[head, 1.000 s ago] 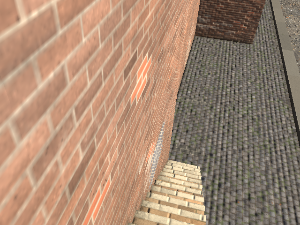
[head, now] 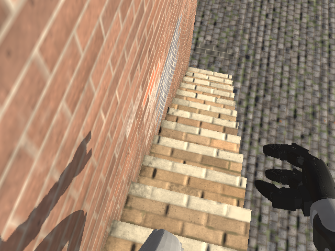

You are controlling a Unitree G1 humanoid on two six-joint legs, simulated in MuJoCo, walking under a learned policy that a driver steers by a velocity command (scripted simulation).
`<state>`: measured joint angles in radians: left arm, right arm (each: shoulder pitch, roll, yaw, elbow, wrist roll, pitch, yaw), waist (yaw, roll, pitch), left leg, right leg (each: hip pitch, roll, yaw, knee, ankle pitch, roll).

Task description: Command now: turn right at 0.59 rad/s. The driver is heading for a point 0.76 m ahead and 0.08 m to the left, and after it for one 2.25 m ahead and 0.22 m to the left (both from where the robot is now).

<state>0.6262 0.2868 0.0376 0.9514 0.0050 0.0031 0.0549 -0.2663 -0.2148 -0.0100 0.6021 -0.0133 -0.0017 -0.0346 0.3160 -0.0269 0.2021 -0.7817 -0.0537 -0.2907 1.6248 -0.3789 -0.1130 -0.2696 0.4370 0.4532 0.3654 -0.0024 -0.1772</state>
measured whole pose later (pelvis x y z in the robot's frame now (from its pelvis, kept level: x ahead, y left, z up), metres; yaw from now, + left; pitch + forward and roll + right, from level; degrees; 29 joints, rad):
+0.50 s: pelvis +0.27 -0.07 -0.23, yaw -4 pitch +0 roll +2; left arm 0.06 0.25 0.02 0.63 -0.05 -0.06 0.02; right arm 0.63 -0.29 -0.07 0.92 0.09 0.03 -0.08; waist -0.17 0.08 0.09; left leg -0.27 -0.05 -0.12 0.76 -0.50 0.00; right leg -0.60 0.06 0.10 1.21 -0.14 0.08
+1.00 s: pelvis +0.59 -0.06 -0.35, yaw +6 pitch +2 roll -2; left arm 0.74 0.20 0.01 1.05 -0.04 -0.10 0.13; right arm 0.06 -0.26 -0.04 0.70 0.01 -0.05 0.09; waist 0.12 0.09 -0.01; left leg -0.75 -0.11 -0.02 0.66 0.57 0.01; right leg -0.11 0.05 -0.10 1.29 -0.57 -0.05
